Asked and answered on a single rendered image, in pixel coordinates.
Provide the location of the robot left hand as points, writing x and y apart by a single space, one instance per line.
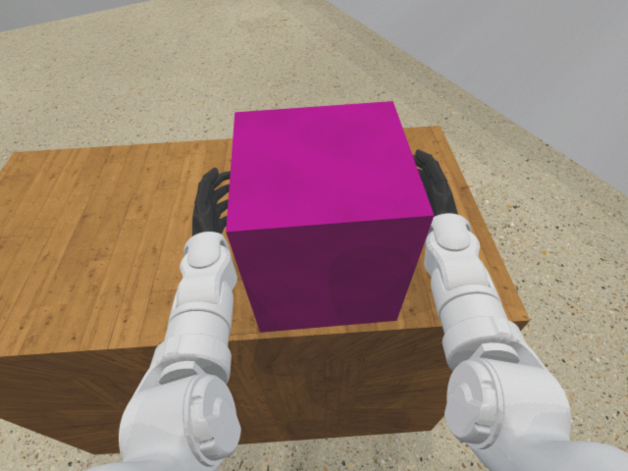
206 212

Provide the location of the robot right forearm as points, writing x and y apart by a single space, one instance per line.
473 319

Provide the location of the robot left forearm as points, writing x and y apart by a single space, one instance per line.
200 322

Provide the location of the carton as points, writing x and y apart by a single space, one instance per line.
327 214

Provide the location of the robot right hand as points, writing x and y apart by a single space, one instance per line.
435 184

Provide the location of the robot left upper arm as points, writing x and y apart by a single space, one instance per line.
186 425

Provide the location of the pedestal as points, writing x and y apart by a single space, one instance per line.
91 242

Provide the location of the robot right upper arm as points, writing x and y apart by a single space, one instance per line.
516 418

